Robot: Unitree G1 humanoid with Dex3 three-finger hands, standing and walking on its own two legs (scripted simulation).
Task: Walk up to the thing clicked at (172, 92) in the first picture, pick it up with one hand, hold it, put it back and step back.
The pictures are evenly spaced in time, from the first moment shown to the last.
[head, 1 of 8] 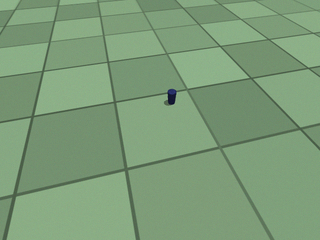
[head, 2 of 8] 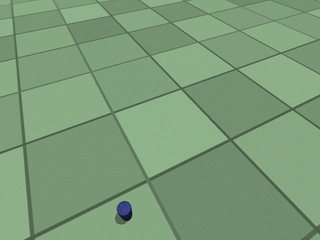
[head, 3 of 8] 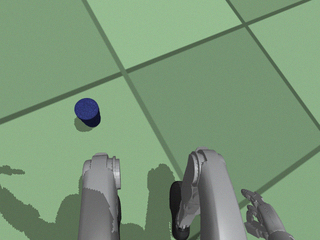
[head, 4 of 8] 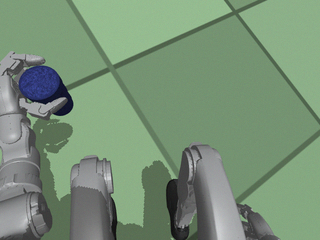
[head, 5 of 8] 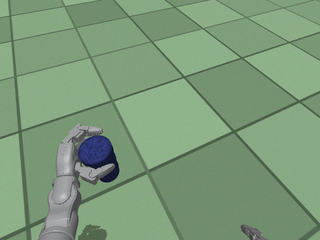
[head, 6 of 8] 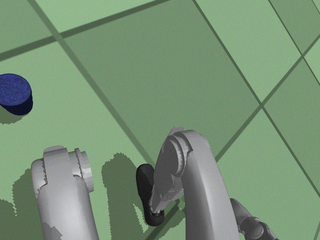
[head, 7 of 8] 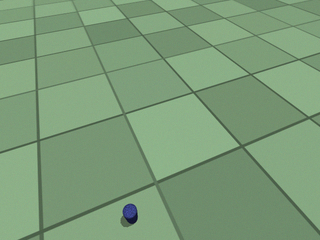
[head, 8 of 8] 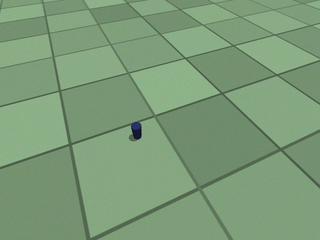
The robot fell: no
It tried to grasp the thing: yes
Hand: left
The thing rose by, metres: 0.68
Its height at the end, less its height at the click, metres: +0.00
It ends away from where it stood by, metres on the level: 0.01
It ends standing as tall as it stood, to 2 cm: yes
